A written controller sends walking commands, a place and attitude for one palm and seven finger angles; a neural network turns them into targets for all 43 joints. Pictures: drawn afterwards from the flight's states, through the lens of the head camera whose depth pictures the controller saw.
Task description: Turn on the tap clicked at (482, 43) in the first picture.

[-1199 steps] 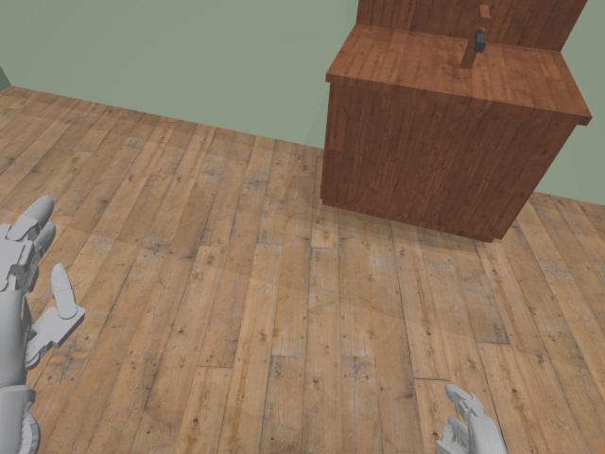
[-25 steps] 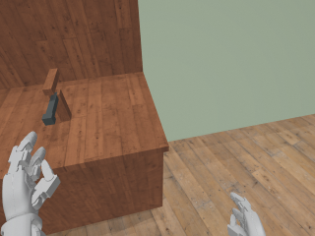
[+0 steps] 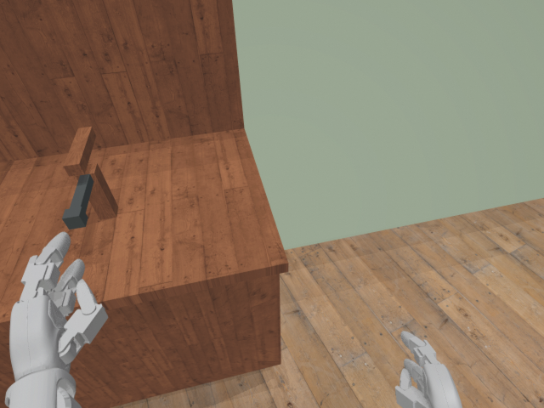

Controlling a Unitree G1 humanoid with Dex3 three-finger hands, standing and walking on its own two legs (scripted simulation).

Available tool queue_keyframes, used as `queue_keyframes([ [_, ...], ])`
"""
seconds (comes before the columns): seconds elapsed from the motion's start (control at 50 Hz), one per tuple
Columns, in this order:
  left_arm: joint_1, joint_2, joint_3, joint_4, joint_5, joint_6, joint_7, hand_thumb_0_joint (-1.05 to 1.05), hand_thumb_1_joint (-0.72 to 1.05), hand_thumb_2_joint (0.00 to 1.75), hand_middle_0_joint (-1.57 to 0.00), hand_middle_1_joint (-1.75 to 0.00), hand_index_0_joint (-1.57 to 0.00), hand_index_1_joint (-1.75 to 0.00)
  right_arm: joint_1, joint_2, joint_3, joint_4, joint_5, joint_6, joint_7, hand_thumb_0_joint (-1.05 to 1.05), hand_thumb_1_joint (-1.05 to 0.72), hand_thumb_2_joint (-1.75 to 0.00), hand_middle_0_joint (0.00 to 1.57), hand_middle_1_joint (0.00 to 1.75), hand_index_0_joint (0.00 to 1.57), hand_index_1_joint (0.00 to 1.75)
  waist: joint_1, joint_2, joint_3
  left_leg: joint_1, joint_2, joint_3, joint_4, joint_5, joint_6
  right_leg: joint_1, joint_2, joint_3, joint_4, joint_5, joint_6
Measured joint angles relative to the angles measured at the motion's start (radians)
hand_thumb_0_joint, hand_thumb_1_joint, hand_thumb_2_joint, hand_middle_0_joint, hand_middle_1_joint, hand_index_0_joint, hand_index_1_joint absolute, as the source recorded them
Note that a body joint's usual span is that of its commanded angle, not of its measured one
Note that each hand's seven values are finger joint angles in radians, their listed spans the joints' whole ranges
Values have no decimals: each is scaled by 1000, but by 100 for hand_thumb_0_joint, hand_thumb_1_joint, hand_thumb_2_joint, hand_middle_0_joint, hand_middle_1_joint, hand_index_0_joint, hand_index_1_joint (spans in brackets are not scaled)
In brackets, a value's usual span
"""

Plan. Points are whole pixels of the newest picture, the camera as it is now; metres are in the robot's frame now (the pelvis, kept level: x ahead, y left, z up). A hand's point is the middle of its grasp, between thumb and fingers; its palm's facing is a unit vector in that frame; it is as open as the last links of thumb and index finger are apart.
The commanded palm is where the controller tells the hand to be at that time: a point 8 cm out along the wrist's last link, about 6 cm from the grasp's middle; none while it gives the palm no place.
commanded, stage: reach beside the lever's end, fingers flat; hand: left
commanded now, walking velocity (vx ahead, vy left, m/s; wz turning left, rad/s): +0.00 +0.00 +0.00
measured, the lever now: (75, 218) +0.38 +0.41 +0.07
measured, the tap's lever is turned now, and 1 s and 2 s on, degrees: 0 0 0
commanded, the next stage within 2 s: none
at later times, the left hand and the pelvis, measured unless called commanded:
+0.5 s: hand (84, 287) +0.22 +0.28 +0.11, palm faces +0.57 -0.82 -0.11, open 7.4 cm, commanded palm +0.18 +0.32 +0.12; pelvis +0.00 -0.01 +0.00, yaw +0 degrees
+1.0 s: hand (72, 267) +0.26 +0.33 +0.09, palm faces +0.57 -0.81 -0.09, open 7.6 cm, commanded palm +0.22 +0.37 +0.09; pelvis +0.00 +0.01 -0.01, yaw -1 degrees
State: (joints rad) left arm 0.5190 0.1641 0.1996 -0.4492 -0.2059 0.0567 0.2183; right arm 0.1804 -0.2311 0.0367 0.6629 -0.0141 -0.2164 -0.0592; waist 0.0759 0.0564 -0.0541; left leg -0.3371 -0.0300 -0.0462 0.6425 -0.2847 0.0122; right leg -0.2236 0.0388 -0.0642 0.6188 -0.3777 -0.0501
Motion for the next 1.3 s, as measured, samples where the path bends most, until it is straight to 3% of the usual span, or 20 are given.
queue_keyframes([
  [0.1,-14,5,7,17,2,-1,5,1,90,90,-21,-30,-20,-30,2,2,-1,3,2,6,-5,2,-90,-90,20,30,20,30,-2,-1,3,2,2,-1,-3,1,-3,1,2,-1,-2,0,-3],
  [0.24,-98,29,72,131,-10,-13,1,1,90,90,-21,-30,-20,-30,-7,5,-1,27,5,19,-17,2,-90,-90,20,30,20,30,-7,-4,14,-11,8,-8,-3,6,-9,-9,9,-7,-5,6,-9],
  [0.56,-240,78,193,369,-45,-82,-73,1,90,90,-21,-30,-20,-30,9,-9,-21,67,20,12,-30,2,-90,-90,20,30,20,30,-27,-9,2,-43,12,3,-3,7,-7,-45,11,4,-5,11,-6],
  [0.8,-338,106,252,520,-41,-167,-112,1,90,90,-20,-27,-19,-27,13,-18,-29,76,19,2,-31,2,-90,-90,20,30,20,30,-32,-14,5,-96,6,4,37,-5,5,-93,5,3,27,2,4],
  [1.04,-459,145,273,659,-23,-195,-140,1,90,90,-19,-24,-18,-25,25,-13,-21,66,14,10,-30,2,-90,-90,20,30,20,30,-48,-17,-4,-144,1,12,65,-13,19,-138,-1,9,48,-1,19],
  [1.18,-528,186,324,776,-15,-205,-151,1,90,90,-18,-23,-18,-23,38,-15,-19,61,13,33,-27,1,-90,-90,20,30,21,30,-58,-27,-7,-181,0,12,93,-24,24,-170,-1,8,68,-8,24],
  [1.3,-573,217,358,837,-9,-252,-184,1,90,90,-18,-21,-17,-21,51,-25,-26,65,6,44,-24,1,-90,-90,20,30,21,30,-62,-29,-8,-221,2,9,125,-35,28,-203,1,5,87,-14,28],
])
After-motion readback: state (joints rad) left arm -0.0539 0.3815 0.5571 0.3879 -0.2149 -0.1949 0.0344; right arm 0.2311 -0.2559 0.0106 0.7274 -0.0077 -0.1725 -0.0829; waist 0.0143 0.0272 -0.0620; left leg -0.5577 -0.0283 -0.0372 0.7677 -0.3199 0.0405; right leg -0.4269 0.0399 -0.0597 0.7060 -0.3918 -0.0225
